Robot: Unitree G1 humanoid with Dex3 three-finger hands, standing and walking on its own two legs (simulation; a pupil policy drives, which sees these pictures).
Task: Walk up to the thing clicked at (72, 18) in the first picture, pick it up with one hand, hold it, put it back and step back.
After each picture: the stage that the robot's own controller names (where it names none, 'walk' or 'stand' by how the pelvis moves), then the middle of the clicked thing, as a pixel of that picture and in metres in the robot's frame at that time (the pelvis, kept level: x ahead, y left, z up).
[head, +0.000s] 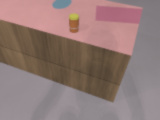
stand; (73, 23) +0.95 +0.06 -0.12
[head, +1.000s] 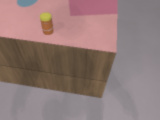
walk; (46, 24) +0.83 +0.16 -0.11
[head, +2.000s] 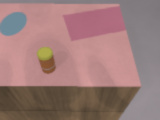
rise first; (46, 60) +0.51 +0.17 -0.08
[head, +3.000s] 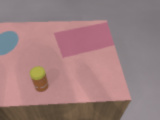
stand; (39, 79) +0.47 +0.20 -0.12
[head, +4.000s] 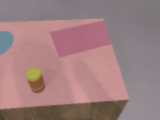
stand; (35, 80) +0.46 +0.21 -0.12
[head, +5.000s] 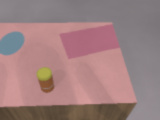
stand; (45, 80) +0.47 +0.17 -0.12
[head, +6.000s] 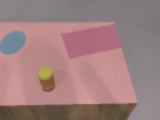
stand; (46, 79) +0.47 +0.17 -0.12
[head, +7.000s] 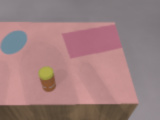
stand; (47, 79) +0.47 +0.16 -0.12
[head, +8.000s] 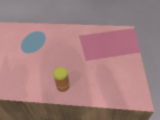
rise first; (61, 79) +0.48 +0.13 -0.12
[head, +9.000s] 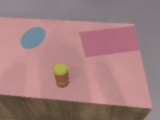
go down; (61, 75) +0.49 +0.13 -0.12
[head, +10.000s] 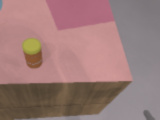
go down; (33, 54) +0.51 +0.13 -0.06
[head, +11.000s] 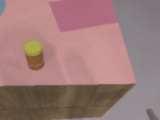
approach; (34, 55) +0.50 +0.13 -0.05
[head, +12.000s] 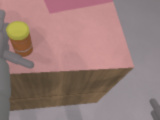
close in; (21, 40) +0.52 +0.14 -0.01
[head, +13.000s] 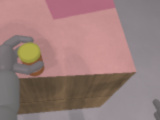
lift; (32, 60) +0.44 +0.11 -0.02
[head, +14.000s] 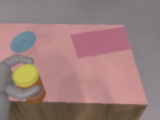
lift; (30, 85) +0.31 +0.16 +0.11
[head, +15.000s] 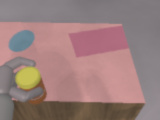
hold; (32, 86) +0.32 +0.16 +0.09
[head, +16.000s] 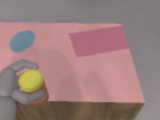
hold; (35, 89) +0.31 +0.15 +0.07
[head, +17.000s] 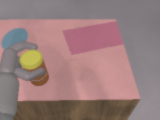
crouch; (35, 68) +0.39 +0.15 +0.08
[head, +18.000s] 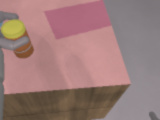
lower; (19, 40) +0.49 +0.15 +0.08
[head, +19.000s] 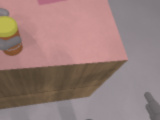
lower; (8, 37) +0.51 +0.14 +0.00
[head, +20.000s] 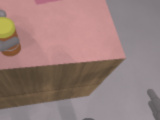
lower; (6, 38) +0.51 +0.14 +0.00
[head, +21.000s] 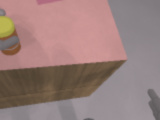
lower; (6, 37) +0.51 +0.14 +0.00
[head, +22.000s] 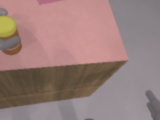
lower; (7, 37) +0.51 +0.14 +0.00
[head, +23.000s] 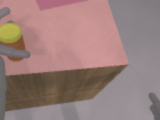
withdraw; (13, 43) +0.50 +0.13 -0.01
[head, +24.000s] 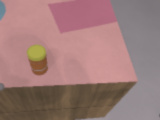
sink last; (38, 60) +0.48 +0.12 -0.05
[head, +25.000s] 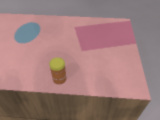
stand; (58, 71) +0.49 +0.13 -0.07
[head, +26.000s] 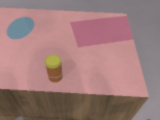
stand; (54, 69) +0.49 +0.13 -0.06
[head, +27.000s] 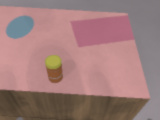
stand; (54, 69) +0.48 +0.13 -0.06
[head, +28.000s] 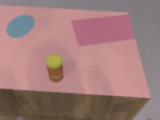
stand; (55, 68) +0.48 +0.12 -0.06
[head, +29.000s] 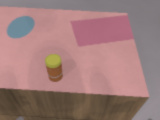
stand; (54, 68) +0.48 +0.13 -0.06
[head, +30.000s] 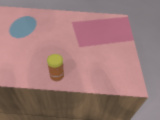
stand; (56, 68) +0.49 +0.13 -0.07
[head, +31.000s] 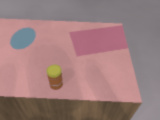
walk; (55, 77) +0.49 +0.13 -0.12
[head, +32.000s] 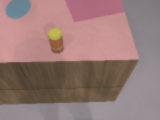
walk; (56, 41) +0.62 +0.14 -0.10
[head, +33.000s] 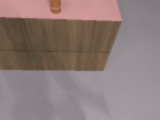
walk; (55, 2) +0.93 +0.15 -0.10
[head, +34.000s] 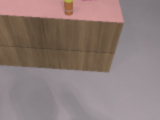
stand; (68, 6) +1.11 +0.12 -0.11
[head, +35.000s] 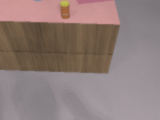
stand; (65, 10) +1.11 +0.13 -0.12
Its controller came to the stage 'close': yes
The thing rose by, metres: 0.20
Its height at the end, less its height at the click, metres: +0.00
